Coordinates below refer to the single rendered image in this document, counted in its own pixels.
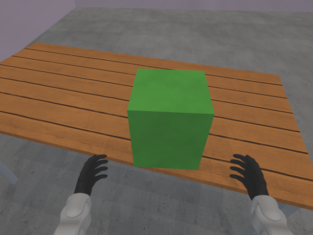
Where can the carton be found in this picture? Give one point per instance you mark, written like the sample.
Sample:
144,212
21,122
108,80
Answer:
170,113

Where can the right robot forearm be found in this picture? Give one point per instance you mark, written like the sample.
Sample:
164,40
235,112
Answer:
267,218

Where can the robot right hand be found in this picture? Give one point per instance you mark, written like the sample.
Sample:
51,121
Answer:
253,179

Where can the robot left hand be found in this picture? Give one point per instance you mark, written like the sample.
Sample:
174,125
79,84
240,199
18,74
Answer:
87,177

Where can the table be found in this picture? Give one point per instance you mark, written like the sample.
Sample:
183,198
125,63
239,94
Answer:
76,99

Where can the left robot forearm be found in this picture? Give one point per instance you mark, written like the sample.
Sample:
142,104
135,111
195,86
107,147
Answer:
75,216

